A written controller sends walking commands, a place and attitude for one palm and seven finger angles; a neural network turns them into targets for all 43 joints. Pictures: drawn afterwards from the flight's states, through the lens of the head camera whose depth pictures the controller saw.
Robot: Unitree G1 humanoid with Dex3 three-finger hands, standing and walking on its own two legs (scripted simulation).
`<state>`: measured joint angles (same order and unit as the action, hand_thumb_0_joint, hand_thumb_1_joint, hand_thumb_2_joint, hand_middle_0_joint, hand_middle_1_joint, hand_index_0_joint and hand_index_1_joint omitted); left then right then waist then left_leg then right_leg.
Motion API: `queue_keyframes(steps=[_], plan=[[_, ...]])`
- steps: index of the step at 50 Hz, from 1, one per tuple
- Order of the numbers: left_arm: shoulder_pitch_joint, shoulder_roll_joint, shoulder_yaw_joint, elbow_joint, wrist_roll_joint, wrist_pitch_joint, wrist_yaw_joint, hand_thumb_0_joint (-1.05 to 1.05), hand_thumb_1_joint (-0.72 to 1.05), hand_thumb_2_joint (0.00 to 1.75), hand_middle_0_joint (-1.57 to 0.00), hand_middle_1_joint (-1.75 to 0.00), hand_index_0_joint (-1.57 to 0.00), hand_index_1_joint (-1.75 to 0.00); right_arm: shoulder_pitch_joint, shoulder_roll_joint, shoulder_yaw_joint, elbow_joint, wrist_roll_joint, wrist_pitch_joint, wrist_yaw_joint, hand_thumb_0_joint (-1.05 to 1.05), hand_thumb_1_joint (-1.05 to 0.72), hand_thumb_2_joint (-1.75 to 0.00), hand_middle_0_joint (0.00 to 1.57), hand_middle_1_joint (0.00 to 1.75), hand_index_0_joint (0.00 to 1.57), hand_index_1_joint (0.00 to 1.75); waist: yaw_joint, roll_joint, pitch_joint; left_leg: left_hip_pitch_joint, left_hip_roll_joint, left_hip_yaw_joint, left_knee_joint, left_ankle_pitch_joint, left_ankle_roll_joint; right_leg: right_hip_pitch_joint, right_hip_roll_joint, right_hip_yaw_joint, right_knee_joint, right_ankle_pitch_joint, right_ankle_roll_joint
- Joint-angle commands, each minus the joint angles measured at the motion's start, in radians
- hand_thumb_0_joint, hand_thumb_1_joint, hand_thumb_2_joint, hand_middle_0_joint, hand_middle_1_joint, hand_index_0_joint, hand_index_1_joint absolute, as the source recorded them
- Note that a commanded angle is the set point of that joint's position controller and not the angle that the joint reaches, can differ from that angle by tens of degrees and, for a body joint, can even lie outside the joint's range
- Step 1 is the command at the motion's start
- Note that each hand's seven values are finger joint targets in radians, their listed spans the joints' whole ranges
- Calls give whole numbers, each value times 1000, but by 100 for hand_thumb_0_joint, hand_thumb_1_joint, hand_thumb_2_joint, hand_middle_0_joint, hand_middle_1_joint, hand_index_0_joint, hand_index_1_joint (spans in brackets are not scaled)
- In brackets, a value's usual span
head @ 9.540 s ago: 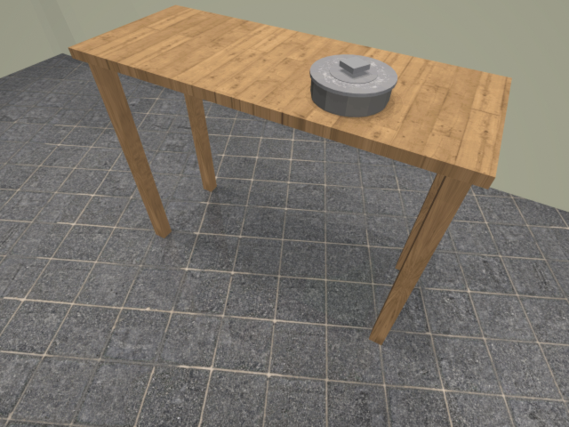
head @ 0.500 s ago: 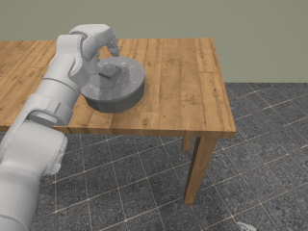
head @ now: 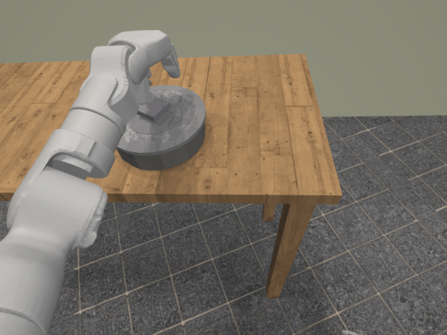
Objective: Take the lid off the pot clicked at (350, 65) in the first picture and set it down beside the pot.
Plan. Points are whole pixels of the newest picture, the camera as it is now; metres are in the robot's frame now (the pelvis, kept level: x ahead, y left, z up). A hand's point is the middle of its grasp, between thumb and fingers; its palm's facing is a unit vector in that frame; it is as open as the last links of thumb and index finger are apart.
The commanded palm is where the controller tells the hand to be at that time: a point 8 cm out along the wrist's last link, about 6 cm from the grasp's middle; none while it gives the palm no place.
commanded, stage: move the open hand above the knob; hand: left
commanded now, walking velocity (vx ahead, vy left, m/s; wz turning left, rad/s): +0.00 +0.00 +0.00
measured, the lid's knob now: (153, 108) +0.49 +0.13 +0.15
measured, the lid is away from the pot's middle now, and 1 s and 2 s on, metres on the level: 0.00 0.00 0.00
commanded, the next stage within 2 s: lower the open fingers around the knob in 0.32 s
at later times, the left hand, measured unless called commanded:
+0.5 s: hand (144, 86) +0.47 +0.12 +0.21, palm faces -0.26 +0.00 -0.97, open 10.0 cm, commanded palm +0.45 +0.13 +0.27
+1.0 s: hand (144, 106) +0.47 +0.14 +0.17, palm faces -0.35 -0.02 -0.94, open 10.0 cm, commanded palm +0.45 +0.14 +0.24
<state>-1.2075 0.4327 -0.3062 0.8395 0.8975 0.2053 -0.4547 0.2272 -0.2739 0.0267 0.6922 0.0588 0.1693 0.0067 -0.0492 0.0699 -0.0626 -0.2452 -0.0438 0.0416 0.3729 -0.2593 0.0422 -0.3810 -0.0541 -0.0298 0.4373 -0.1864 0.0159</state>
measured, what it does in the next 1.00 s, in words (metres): stands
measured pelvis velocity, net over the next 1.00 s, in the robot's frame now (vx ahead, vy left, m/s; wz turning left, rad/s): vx -0.01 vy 0.00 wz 0.01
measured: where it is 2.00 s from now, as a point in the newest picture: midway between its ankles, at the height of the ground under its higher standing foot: outside the picture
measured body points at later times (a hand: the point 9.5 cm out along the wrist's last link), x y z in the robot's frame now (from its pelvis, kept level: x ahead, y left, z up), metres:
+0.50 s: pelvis -0.01 +0.00 +0.00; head +0.02 -0.03 +0.45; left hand +0.48 +0.12 +0.27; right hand +0.10 -0.25 -0.14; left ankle -0.05 +0.09 -0.74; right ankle +0.01 -0.13 -0.74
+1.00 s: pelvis -0.01 +0.00 +0.00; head +0.03 -0.02 +0.45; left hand +0.48 +0.14 +0.23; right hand +0.08 -0.26 -0.14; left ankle -0.05 +0.09 -0.74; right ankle +0.01 -0.13 -0.74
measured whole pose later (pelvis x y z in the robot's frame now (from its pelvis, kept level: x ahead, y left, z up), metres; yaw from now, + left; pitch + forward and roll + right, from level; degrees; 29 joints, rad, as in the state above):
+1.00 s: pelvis -0.01 +0.00 +0.00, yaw +0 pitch +7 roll +1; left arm -1.19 0.42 -0.33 0.94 0.89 0.23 -0.46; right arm 0.23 -0.28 0.03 0.70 0.06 0.16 -0.02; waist -0.06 0.05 -0.05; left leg -0.26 -0.04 0.03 0.41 -0.27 0.04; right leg -0.39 -0.06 -0.04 0.46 -0.19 0.02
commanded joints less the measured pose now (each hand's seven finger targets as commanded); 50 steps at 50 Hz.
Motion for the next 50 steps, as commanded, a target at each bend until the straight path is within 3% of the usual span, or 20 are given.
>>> queue_keyframes(steps=[1, 8, 12, 13, 14, 18, 20, 23, 25, 28, 30, 31, 33, 34, 37, 39, 42, 45, 48, 50], plan=[[-570, 206, 77, -151, 23, 12, 33, 0, -39, 169, -88, -8, -88, -8, -45, -114, -27, -114, 3, -28, -13, 0, -90, -90, 20, 30, 20, 30, -8, -141, -404, 79, -12, -36, 11, 473, 15, 280, 49, 3, 17, 366, -51], [-552, 186, 62, -189, 1, 16, 37, 0, -39, 169, -88, -8, -88, -8, -72, -117, -28, -128, 8, -18, -19, 0, -90, -90, 20, 30, 20, 30, -6, -95, -402, 87, -14, -40, 11, 446, 12, 273, 46, 0, 17, 347, -59], [-585, 209, 71, -145, 17, 24, 30, 0, -39, 169, -88, -8, -88, -8, -73, -112, -18, -120, 10, -16, -26, 0, -90, -90, 20, 30, 20, 30, -11, -141, -373, 53, -18, -33, -6, 347, 11, 277, 44, 4, 14, 305, -55], [-566, 146, 26, -147, -5, 25, 30, 0, -39, 169, -88, -8, -88, -8, -85, -115, -22, -127, 12, -10, -26, 0, -90, -90, 20, 30, 20, 30, -18, -106, -351, 64, -18, -36, 0, 360, 11, 246, 46, -3, 8, 301, -60], [-620, 199, 66, -195, 15, 17, 34, 0, -39, 169, -88, -8, -88, -8, -69, -108, -20, -121, 8, -15, -24, 0, -90, -90, 20, 30, 20, 30, -11, -106, -401, 84, -19, -43, -2, 370, 7, 266, 46, 3, 15, 297, -57], [-586, 149, 29, -122, 1, 21, 35, 0, -39, 169, -88, -8, -88, -8, -72, -117, -22, -116, 11, -10, -29, 0, -90, -90, 20, 30, 20, 30, -25, -95, -347, 74, -17, -43, 0, 347, 6, 225, 50, -7, 4, 275, -63], [-619, 214, 76, -125, 20, 12, 39, 0, -39, 169, -88, -8, -88, -8, -67, -112, -17, -115, 6, -17, -32, 0, -90, -90, 20, 30, 20, 30, -13, -109, -383, 67, -19, -43, -4, 321, 6, 253, 48, 2, 14, 265, -61], [-606, 147, 30, -78, -3, 39, 36, 0, -39, 169, -88, -8, -88, -8, -55, -120, -23, -104, 10, -17, -30, 0, -90, -90, 20, 30, 20, 30, -21, -80, -363, 66, -22, -49, -8, 342, 4, 237, 51, -10, 10, 275, -64], [-609, 232, 100, -101, 21, 38, 32, 0, -39, 169, -88, -8, -88, -8, -53, -118, -17, -113, 1, -29, -28, 0, -90, -90, 20, 30, 20, 30, 1, -121, -432, 68, -22, -55, -3, 375, 6, 295, 49, 2, 26, 309, -59], [-534, 150, 44, -77, -4, 46, 21, 0, -39, 169, -88, -8, -88, -8, -55, -124, -25, -116, 4, -27, -23, 0, -90, -90, 20, 30, 20, 30, -8, -114, -388, 66, -19, -48, 7, 407, 9, 267, 51, -7, 18, 325, -58], [-549, 202, 83, -65, 13, 45, 17, 0, -39, 169, -88, -8, -88, -8, -47, -122, -21, -112, 3, -31, -24, 0, -90, -90, 20, 30, 20, 30, -4, -165, -385, 44, -20, -44, 1, 359, 14, 285, 52, -3, 20, 314, -53], [-556, 171, 51, -48, 13, 45, 13, 0, -39, 169, -88, -8, -88, -8, -48, -121, -19, -109, 6, -30, -27, 0, -90, -90, 20, 30, 20, 30, -13, -166, -359, 31, -22, -40, -4, 335, 16, 270, 51, -6, 19, 302, -53], [-578, 148, 40, -124, -14, 41, 16, 0, -39, 169, -88, -8, -88, -8, -52, -125, -28, -117, 3, -29, -25, 0, -90, -90, 20, 30, 20, 30, -12, -109, -382, 70, -24, -50, 1, 368, 16, 257, 53, -10, 15, 305, -58], [-598, 214, 91, -123, 8, 38, 18, 0, -39, 169, -88, -8, -88, -8, -36, -121, -24, -110, -1, -34, -26, 0, -90, -90, 20, 30, 20, 30, -5, -123, -426, 76, -26, -53, 6, 376, 16, 283, 53, 0, 23, 314, -55], [-607, 246, 104, -75, 21, 33, 22, 0, -39, 169, -88, -8, -88, -8, -24, -122, -24, -102, -1, -41, -36, 0, -90, -90, 20, 30, 20, 30, -9, -162, -401, 35, -28, -43, -3, 323, 20, 300, 51, 1, 22, 309, -52], [-586, 213, 84, -99, 20, 25, 26, 0, -39, 169, -88, -8, -88, -8, -30, -115, -25, -108, -3, -42, -33, 0, -90, -90, 20, 30, 20, 30, -5, -111, -438, 64, -28, -50, 9, 376, 15, 295, 49, 3, 30, 323, -54], [-523, 203, 73, -6, 14, 33, 22, 0, -39, 169, -88, -8, -88, -8, -20, -126, -25, -97, 5, -37, -36, 0, -90, -90, 20, 30, 20, 30, -17, -160, -338, 14, -26, -34, 1, 289, 18, 259, 54, -5, 16, 286, -50], [-587, 218, 86, -144, 13, 14, 24, 0, -39, 169, -88, -8, -88, -8, -32, -122, -32, -116, -2, -43, -34, 0, -90, -90, 20, 30, 20, 30, -10, -97, -460, 87, -27, -50, 18, 389, 18, 288, 51, 3, 31, 337, -53], [-510, 130, 21, -33, -7, 29, 18, 0, -39, 169, -88, -8, -88, -8, -17, -129, -34, -96, 6, -32, -34, 0, -90, -90, 20, 30, 20, 30, -35, -109, -352, 64, -26, -47, 21, 382, 15, 215, 61, -16, 11, 315, -56], [-553, 173, 54, -70, 2, 20, 18, 0, -39, 169, -88, -8, -88, -8, -18, -125, -31, -98, 3, -34, -34, 0, -90, -90, 20, 30, 20, 30, -26, -120, -385, 68, -28, -49, 19, 349, 17, 234, 60, -8, 19, 300, -53]])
